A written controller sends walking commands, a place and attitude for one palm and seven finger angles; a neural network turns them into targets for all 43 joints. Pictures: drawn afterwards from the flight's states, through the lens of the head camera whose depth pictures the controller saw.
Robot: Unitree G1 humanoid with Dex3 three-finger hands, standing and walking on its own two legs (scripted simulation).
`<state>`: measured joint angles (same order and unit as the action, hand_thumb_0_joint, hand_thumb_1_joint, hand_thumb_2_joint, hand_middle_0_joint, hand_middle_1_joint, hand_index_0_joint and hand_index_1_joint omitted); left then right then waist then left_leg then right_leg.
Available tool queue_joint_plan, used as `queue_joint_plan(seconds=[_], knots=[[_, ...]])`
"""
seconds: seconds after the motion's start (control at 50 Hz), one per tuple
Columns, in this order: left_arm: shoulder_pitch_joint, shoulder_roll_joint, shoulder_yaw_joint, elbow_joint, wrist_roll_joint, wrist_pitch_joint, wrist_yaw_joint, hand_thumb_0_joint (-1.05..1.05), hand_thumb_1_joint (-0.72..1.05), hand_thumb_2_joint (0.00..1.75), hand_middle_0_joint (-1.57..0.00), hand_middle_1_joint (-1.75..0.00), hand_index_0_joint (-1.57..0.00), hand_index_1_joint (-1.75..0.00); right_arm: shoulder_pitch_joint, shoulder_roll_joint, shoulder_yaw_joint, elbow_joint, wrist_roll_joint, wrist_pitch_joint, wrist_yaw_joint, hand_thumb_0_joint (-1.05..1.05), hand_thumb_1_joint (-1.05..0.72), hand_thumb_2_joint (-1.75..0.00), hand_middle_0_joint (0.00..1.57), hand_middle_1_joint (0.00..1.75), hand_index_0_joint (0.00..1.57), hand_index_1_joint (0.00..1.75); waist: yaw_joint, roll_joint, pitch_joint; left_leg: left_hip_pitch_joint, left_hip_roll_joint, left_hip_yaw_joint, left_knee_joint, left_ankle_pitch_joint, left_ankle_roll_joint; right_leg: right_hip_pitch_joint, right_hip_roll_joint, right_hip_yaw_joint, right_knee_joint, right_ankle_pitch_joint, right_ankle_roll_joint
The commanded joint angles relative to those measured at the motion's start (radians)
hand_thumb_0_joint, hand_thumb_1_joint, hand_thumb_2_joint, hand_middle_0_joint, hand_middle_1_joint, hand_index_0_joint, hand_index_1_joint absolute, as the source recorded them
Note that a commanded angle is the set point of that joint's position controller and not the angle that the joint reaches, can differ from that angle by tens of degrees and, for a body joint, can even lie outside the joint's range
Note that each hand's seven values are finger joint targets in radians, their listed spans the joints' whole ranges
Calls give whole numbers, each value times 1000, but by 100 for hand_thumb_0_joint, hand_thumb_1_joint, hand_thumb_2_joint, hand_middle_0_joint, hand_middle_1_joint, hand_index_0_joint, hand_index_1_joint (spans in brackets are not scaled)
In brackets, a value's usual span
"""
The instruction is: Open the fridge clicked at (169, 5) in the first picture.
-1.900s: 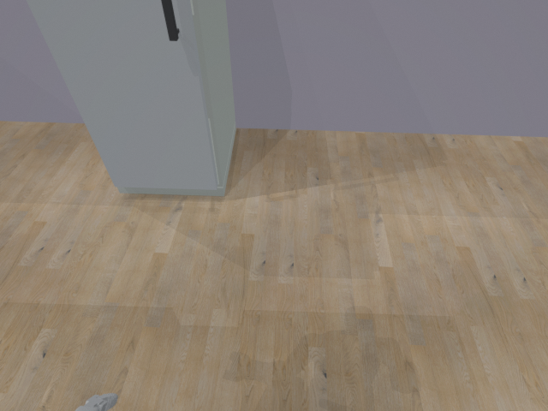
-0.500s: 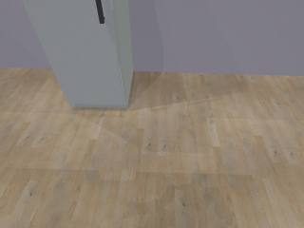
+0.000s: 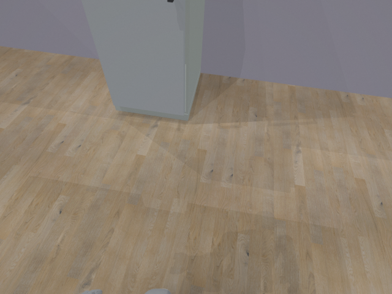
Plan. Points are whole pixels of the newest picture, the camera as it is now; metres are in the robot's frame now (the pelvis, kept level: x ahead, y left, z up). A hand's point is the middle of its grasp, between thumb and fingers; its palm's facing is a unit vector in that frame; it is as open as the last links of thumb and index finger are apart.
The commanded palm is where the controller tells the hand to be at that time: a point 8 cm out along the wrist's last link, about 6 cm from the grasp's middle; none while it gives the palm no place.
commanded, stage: walk to a spot facing it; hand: right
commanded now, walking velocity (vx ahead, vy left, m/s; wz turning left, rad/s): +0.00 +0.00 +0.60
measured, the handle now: out of the picture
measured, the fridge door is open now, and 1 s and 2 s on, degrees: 0 0 0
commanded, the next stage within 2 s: none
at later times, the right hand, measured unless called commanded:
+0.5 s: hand out of the picture +0.07 -0.21 -0.15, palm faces -0.15 +0.96 -0.22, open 7.4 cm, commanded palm none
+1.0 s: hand (248, 238) +0.28 -0.13 -0.17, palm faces -0.58 +0.81 -0.10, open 7.4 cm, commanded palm none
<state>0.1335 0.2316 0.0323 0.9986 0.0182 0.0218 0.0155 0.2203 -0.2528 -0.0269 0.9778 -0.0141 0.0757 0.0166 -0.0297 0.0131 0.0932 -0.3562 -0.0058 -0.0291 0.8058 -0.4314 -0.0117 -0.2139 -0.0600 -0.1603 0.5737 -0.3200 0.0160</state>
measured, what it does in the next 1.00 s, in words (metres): walks ahead, turning left: right foot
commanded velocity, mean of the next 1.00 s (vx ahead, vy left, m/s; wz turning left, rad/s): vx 0.21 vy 0.00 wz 0.60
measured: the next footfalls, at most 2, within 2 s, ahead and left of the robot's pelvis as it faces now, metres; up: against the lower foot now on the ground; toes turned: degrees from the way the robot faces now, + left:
right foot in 0.56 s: +0.05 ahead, -0.13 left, +0.00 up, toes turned +16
left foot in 1.16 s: +0.21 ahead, +0.16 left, +0.00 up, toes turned +48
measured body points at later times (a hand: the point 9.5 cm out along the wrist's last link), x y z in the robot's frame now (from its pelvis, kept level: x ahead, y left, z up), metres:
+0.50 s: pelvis +0.00 -0.02 +0.01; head +0.02 -0.02 +0.46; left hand +0.06 +0.27 -0.11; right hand +0.08 -0.26 -0.14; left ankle +0.00 +0.10 -0.73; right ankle +0.01 -0.15 -0.69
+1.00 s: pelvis +0.11 -0.03 +0.01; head +0.16 -0.05 +0.46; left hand -0.10 +0.09 -0.11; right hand +0.31 -0.18 -0.16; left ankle +0.09 +0.14 -0.65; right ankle +0.02 -0.14 -0.73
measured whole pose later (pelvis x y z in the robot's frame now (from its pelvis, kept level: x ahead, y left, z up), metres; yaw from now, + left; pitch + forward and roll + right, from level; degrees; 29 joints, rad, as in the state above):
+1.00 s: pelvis +0.11 -0.03 +0.01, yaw +34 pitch +0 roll +3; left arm 0.53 0.12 0.01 1.08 0.03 -0.07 0.04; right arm 0.18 -0.22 -0.08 0.96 -0.03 0.07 0.06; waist 0.04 0.04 0.05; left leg -0.64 0.05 0.08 1.05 -0.17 -0.02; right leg 0.09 -0.06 -0.31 0.32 -0.42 -0.03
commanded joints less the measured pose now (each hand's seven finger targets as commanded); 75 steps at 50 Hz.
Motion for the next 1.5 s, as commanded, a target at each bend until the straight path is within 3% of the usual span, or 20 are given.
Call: queue_joint_plan(seconds=[0.0,0.02,0.04,0.18,0.38,0.44,0.5,0.52,0.54,0.56,0.62,0.7,0.78,0.96,1.06,1.1,1.14,1.22,1.3,1.48], knots=[[-93,210,61,-116,0,-7,13,0,90,90,-20,-30,-20,-30,166,-128,-57,-65,-12,-40,-4,0,-90,-90,20,30,20,30,-73,-20,-117,177,62,0,-266,227,1,-107,-200,67,131,229,-52],[-41,121,46,-136,-6,2,8,0,90,90,-20,-30,-20,-30,174,-237,-75,-70,-27,-61,-19,0,-90,-90,20,30,20,30,-55,342,-94,223,271,-380,-474,471,54,-314,-24,0,404,-174,34],[-66,110,40,-164,-8,5,9,0,90,90,-20,-30,-20,-30,179,-263,-75,-80,-12,-60,-32,0,-90,-90,20,30,20,30,-53,345,-82,167,369,-556,-528,642,140,-363,32,123,539,-291,37],[-24,104,50,-111,-5,5,7,0,90,90,-20,-30,-20,-30,87,-156,-69,-112,0,-72,-37,0,-90,-90,20,30,20,30,6,88,-157,246,196,-334,-448,594,144,-350,-6,194,563,-24,55],[-77,103,43,-164,0,-8,4,0,90,90,-20,-30,-20,-30,128,-161,-82,-106,-12,-69,-25,0,-90,-90,20,30,20,30,-29,139,-145,245,174,-472,-535,164,199,-322,14,180,346,-83,59],[-69,101,43,-177,-5,-24,-1,0,90,90,-20,-30,-20,-30,90,-177,-84,-125,-16,-66,-18,0,-90,-90,20,30,20,30,-29,160,-104,99,153,-508,-564,1,202,-178,44,168,166,-132,35],[116,101,47,-130,-13,-44,4,0,90,90,-20,-30,-20,-30,-7,-177,-86,-153,-10,-63,-12,0,-90,-90,20,30,20,30,62,131,-132,-130,66,-443,-476,-82,137,186,76,138,-126,-18,7],[196,154,57,-107,-12,-54,17,0,90,90,-20,-30,-20,-30,-18,-132,-76,-169,-6,-63,-6,0,-90,-90,20,30,20,30,103,-4,-163,-288,-11,-349,-345,-130,84,386,-20,210,-228,-70,-13],[240,259,79,-105,1,-56,22,0,90,90,-20,-30,-20,-30,-19,-62,-66,-190,6,-63,6,0,-90,-90,20,30,20,30,127,-314,-137,-478,-136,-163,-46,-181,31,436,-304,563,-389,-375,-75],[217,290,79,-127,-2,-56,21,0,90,90,-20,-30,-20,-30,-90,-93,-77,-221,-5,-70,9,0,-90,-90,20,30,20,30,123,-281,-40,-491,-34,-80,129,-111,1,237,-470,701,-471,-472,-147],[80,164,39,-152,4,-71,14,0,90,90,-20,-30,-20,-30,-24,-111,-99,-162,-27,-59,36,0,-90,-90,20,30,20,30,18,-113,67,-387,19,-47,345,112,-22,4,-308,440,-474,-334,-103],[174,106,19,-110,-4,-96,21,0,90,90,-20,-30,-20,-30,37,-42,-82,-121,-27,-44,42,0,-90,-90,20,30,20,30,4,-149,36,-391,16,-12,465,285,-34,70,-183,182,-415,21,-15],[308,64,6,-52,-8,-107,30,0,90,90,-20,-30,-20,-30,-9,-26,-75,-120,-25,-39,35,0,-90,-90,20,30,20,30,28,-162,35,-469,38,3,481,323,-38,180,-196,110,-361,329,27],[492,49,5,59,12,-108,38,0,90,90,-20,-30,-20,-30,-263,32,-36,-158,-16,-57,48,0,-90,-90,20,30,20,30,109,-142,91,-474,51,168,107,226,8,384,-257,-8,-314,699,-72],[448,105,27,65,0,-101,31,0,90,90,-20,-30,-20,-30,-89,-5,-48,-104,-16,-85,31,0,-90,-90,20,30,20,30,8,-214,-46,-90,-66,265,-129,148,98,358,-261,-138,-5,1269,-58],[371,113,26,31,-11,-100,18,0,90,90,-20,-30,-20,-30,163,-83,-77,-29,-21,-104,18,0,-90,-90,20,30,20,30,-126,-174,-178,373,-18,196,-253,266,149,78,-257,-150,360,988,-21],[320,15,21,-39,-30,-106,14,0,90,90,-20,-30,-20,-30,291,-229,-100,2,9,-110,-5,0,-90,-90,20,30,20,30,-127,104,-345,708,426,-585,-414,483,370,-438,-12,-7,967,-285,34],[222,9,28,-50,2,-75,3,0,90,90,-20,-30,-20,-30,52,-106,-68,-48,6,-121,-26,0,-90,-90,20,30,20,30,3,-67,-9,119,341,-321,-573,230,274,-385,-149,151,812,-37,21],[300,-38,27,-38,6,-46,-6,0,90,90,-20,-30,-20,-30,-4,-84,-60,-41,-14,-143,-24,0,-90,-90,20,30,20,30,96,20,-17,-46,206,-90,-562,366,214,-268,-135,107,549,12,48],[99,33,37,-114,8,-94,-26,0,90,90,-20,-30,-20,-30,87,-116,-75,-27,-8,-134,-15,0,-90,-90,20,30,20,30,37,97,-99,123,156,-131,-369,392,152,-62,-25,20,-25,129,41]])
